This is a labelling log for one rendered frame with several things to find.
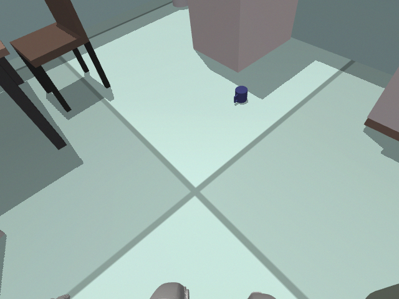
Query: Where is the chair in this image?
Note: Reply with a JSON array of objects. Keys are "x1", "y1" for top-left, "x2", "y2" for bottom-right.
[{"x1": 10, "y1": 0, "x2": 111, "y2": 112}]

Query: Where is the table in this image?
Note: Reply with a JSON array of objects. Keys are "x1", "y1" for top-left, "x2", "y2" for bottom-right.
[{"x1": 0, "y1": 40, "x2": 66, "y2": 150}]

